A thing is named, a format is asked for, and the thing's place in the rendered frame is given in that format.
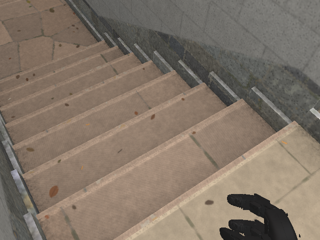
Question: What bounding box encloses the right robot hand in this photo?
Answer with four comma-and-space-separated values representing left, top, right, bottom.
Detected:
219, 193, 301, 240

